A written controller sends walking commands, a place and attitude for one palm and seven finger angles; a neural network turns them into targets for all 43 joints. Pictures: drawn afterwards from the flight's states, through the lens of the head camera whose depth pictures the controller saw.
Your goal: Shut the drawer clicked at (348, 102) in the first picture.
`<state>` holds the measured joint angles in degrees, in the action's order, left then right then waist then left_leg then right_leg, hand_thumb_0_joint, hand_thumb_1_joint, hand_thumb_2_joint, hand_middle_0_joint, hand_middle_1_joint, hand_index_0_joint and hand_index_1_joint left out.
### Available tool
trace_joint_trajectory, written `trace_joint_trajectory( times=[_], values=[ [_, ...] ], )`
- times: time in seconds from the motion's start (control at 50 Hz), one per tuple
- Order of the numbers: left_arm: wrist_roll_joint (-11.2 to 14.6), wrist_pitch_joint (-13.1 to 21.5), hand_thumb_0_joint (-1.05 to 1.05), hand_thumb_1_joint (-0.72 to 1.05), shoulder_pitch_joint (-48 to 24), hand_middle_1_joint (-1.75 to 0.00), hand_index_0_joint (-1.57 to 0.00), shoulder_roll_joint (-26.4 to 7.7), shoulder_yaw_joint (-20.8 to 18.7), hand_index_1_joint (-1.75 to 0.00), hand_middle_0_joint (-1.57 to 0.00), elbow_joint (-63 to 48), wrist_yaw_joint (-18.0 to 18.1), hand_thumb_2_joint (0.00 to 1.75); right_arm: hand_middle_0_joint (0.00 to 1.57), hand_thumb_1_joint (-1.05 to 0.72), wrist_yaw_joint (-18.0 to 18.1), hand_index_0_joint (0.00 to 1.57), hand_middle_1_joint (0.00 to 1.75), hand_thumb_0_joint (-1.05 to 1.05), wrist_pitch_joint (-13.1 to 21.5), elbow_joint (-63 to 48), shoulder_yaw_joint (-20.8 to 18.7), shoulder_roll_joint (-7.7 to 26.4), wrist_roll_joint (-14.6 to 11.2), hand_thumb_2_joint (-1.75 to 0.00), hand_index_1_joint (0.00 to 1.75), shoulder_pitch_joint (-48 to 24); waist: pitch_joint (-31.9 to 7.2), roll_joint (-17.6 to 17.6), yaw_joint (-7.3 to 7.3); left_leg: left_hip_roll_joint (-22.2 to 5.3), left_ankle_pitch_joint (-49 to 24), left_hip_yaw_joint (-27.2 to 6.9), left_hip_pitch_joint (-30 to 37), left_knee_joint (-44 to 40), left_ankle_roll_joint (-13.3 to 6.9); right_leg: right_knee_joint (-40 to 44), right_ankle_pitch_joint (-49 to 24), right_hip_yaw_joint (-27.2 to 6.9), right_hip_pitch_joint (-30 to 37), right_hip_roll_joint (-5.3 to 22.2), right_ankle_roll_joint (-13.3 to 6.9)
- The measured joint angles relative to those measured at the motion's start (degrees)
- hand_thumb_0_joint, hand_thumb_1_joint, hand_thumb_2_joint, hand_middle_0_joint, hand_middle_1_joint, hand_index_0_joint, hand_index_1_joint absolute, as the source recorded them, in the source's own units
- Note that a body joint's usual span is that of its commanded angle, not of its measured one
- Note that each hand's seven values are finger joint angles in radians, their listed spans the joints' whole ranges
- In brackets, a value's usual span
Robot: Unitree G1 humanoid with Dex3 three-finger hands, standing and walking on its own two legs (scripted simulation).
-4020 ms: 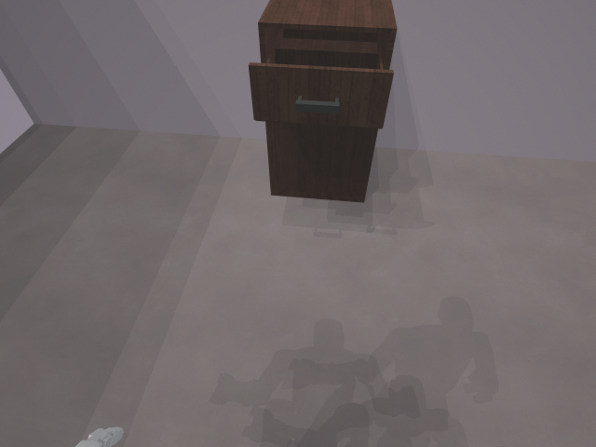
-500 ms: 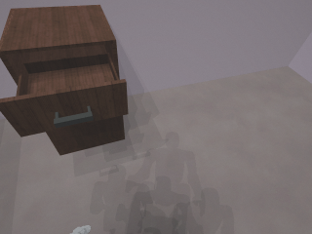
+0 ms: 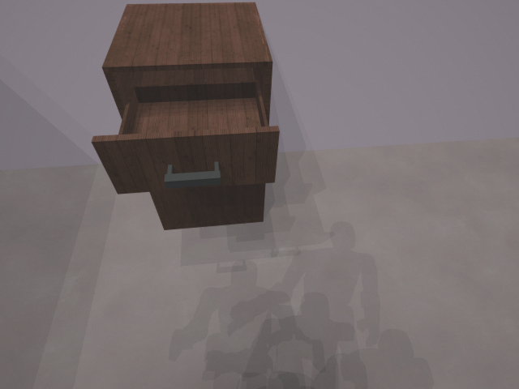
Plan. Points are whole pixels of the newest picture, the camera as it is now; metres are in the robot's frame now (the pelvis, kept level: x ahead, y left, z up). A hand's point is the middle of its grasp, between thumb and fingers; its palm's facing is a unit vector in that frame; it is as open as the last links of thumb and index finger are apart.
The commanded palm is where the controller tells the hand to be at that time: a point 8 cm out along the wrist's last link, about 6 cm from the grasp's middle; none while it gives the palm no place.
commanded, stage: turn to face it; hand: left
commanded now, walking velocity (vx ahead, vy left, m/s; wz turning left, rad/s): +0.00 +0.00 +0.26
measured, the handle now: (193, 173) +0.59 +0.19 -0.08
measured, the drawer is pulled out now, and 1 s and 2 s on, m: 0.28 0.28 0.28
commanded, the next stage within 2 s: take the last steps up to it in 0.12 s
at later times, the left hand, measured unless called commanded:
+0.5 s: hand out of the picture -0.07 +0.10 -0.15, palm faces +0.25 -0.94 -0.23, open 7.3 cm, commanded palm none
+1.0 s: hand out of the picture +0.05 +0.18 -0.18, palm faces +0.19 -0.97 -0.14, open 7.3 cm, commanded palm none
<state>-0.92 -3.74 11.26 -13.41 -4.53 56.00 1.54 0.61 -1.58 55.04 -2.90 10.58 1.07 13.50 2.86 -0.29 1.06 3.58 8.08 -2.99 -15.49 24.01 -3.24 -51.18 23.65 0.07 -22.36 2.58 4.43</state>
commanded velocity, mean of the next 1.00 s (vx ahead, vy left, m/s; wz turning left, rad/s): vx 0.24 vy -0.04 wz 0.03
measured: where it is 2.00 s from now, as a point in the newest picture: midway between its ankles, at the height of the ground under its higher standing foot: (268, 375)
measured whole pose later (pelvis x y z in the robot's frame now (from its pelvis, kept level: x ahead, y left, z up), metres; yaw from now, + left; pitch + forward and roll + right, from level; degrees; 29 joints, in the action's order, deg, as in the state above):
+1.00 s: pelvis +0.07 +0.00 +0.00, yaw +7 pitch -1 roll +0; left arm -2.0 0.6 16.5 -11.0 -4.2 62.7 -0.4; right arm 2.3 4.7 62.4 -1.7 6.8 0.7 19.7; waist 0.6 4.2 -1.0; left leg 0.0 15.3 7.4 -1.6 18.1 -1.9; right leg -62.6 13.1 2.0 -31.7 4.7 0.1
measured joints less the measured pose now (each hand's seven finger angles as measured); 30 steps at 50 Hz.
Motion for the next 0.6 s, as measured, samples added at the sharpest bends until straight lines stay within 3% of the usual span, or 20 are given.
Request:
trace_joint_trajectory(
  times=[0.06, 0.12, 0.14, 0.2, 0.26, 0.32, 0.46, 0.6],
  values=[
    [0.2, 0.6, 0.01, 0.91, -0.5, -0.29, -0.2, 1.3, 0.6, -0.3, -0.2, -0.7, 0.1, 0.9, 0.2, -0.9, -0.1, 0.2, 0.3, 0.0, -0.4, 0.1, -0.2, 0.5, 0.2, -0.9, 0.3, -0.4, -0.1, -1.0, 0.33, 0.3, -0.3, -1.1, -1.1, 0.9, 0.9, 6.3, 0.4, 0.3, 2.9, -1.3, -0.9],
    [0.3, 1.8, 0.01, 0.91, 0.1, -0.29, -0.2, 2.4, 1.3, -0.3, -0.2, -1.6, 0.2, 0.9, 0.2, -0.9, -0.3, 0.2, 0.3, 0.0, -0.8, 0.3, -0.6, 1.0, -0.1, -0.9, 0.3, -0.4, -0.6, -1.5, 0.08, 1.0, 0.2, -1.8, -3.0, 3.5, 2.4, 17.5, -5.1, 0.8, 8.0, -2.0, -1.7],
    [0.0, 2.3, 0.01, 0.91, 0.2, -0.29, -0.2, 3.1, 1.4, -0.3, -0.2, -1.5, 0.3, 0.9, 0.2, -0.9, -0.4, 0.2, 0.3, 0.0, -0.9, 0.6, -0.8, 1.4, -0.4, -0.9, 0.3, -0.5, -0.6, -2.4, -0.07, 0.6, 2.0, -2.2, -4.1, 5.8, 2.7, 19.3, -6.2, 1.4, 8.8, -2.6, -4.0],
    [-0.3, 2.4, 0.01, 0.91, 1.4, -0.29, -0.2, 4.6, 2.2, -0.3, -0.2, -1.9, 0.2, 0.9, 0.2, -0.9, -0.5, 0.2, 0.3, 0.0, -1.9, 1.1, -1.6, 2.0, -0.3, -0.9, 0.3, 0.0, -1.1, -3.3, -0.01, 0.8, 14.1, -1.6, -8.8, 20.6, 3.8, 19.9, -6.5, 3.5, 9.6, -2.3, -7.3],
    [-0.1, 2.8, 0.01, 0.91, 2.8, -0.3, -0.2, 5.3, 2.4, -0.3, -0.21, -1.8, 0.3, 0.9, 0.2, -0.9, -0.9, 0.2, 0.3, 0.0, -2.3, 1.8, -2.0, 2.3, 0.0, -0.9, 0.3, 0.1, -1.4, -2.7, -0.28, -0.5, 13.3, -0.2, -11.7, 34.0, 4.6, 23.0, -8.1, 4.6, 11.1, -1.6, -7.9],
    [-0.1, 3.7, 0.01, 0.91, 4.2, -0.3, -0.2, 5.8, 2.4, -0.3, -0.21, -1.0, 0.2, 0.9, 0.2, -0.9, -1.1, 0.2, 0.3, 0.0, -1.9, 2.6, -2.2, 2.5, 0.3, -0.9, 0.3, 0.7, -1.5, -2.5, -0.35, -2.9, 9.8, 0.2, -11.6, 39.2, 5.4, 25.7, -9.6, 5.9, 12.4, -1.7, -8.3],
    [-0.4, 5.9, 0.01, 0.92, 9.8, -0.3, -0.2, 6.2, 2.6, -0.3, -0.21, 1.8, -0.4, 0.9, 0.2, -0.91, -1.4, 0.19, 0.3, 0.0, -1.5, 5.5, -2.1, 2.4, 0.9, -0.9, 0.3, 2.1, -2.9, -2.0, -2.16, -7.3, 7.8, 1.7, -7.5, 35.0, 5.8, 30.8, -11.8, 7.9, 14.0, -2.4, -8.7],
    [-0.9, 6.1, 0.01, 0.91, 15.6, -0.29, -0.2, 6.6, 2.5, -0.3, -0.2, 7.1, -0.9, 0.9, 0.19, -0.91, -1.4, 0.19, 0.3, 0.0, -0.3, 6.5, -1.3, 0.8, 0.4, -0.9, 0.3, -0.2, -2.9, -0.4, -4.47, -8.0, 11.7, 4.9, -4.7, 23.7, 4.9, 33.9, -12.6, 7.8, 15.5, -2.8, -8.3]
  ],
)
